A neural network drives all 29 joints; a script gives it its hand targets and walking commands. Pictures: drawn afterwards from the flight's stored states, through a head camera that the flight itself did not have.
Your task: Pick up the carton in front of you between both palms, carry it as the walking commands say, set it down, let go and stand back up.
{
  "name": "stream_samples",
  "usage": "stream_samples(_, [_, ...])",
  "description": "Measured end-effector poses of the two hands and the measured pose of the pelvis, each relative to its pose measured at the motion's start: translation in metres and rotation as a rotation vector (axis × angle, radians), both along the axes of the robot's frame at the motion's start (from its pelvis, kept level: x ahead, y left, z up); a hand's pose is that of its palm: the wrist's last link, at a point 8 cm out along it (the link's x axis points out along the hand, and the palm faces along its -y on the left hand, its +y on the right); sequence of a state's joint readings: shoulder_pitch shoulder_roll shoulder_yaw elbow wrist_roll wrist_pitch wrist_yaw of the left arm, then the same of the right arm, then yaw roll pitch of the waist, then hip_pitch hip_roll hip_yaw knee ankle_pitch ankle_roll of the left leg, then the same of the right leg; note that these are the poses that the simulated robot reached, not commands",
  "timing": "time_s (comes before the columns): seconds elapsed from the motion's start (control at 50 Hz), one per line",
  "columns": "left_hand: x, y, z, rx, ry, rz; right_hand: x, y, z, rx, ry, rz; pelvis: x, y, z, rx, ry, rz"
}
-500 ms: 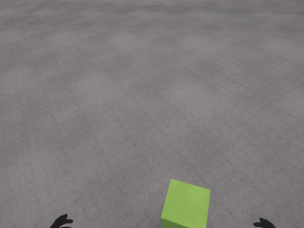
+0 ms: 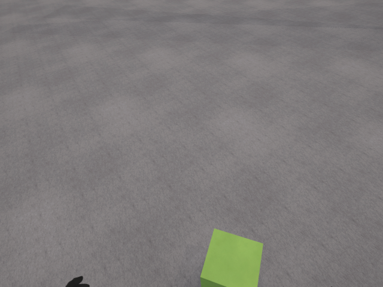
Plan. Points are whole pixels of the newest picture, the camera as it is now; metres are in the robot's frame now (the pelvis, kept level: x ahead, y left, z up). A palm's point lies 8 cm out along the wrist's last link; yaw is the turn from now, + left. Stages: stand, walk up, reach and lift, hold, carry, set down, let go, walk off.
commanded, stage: stand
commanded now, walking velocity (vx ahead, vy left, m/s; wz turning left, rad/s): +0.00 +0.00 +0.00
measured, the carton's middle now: (230, 268) +0.36 -0.10 -0.65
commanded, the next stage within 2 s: none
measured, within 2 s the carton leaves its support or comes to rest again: neither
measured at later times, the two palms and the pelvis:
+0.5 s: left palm out of the picture +0.08 +0.31 -0.09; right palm out of the picture +0.07 -0.30 -0.11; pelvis -0.02 +0.00 +0.00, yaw +0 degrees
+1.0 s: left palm out of the picture +0.07 +0.32 -0.09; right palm out of the picture +0.06 -0.30 -0.11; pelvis -0.02 +0.00 +0.01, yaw -1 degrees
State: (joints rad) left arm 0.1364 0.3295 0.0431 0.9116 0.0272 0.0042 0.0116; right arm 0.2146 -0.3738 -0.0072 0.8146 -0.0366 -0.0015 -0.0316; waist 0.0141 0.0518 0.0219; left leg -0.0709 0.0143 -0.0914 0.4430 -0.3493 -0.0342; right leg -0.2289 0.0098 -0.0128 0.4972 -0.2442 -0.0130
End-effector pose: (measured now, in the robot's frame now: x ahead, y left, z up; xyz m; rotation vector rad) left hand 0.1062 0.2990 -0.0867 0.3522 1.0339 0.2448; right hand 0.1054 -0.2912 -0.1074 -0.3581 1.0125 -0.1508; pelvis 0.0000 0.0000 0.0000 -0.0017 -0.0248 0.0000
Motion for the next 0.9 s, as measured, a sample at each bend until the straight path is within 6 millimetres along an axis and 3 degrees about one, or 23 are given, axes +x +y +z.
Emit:
stream_samples(0.44, [-0.027, 0.010, -0.003, 0.001, 0.063, 0.011, -0.033, -0.008, 0.000, -0.014, 0.068, -0.024, -0.016, 0.002, 0.004, 0.004, -0.015, -0.004])
stream_samples(0.9, [-0.032, 0.016, -0.003, 0.007, 0.087, 0.004, -0.041, -0.012, 0.001, -0.020, 0.096, -0.045, -0.020, 0.004, 0.006, 0.006, -0.016, -0.009])
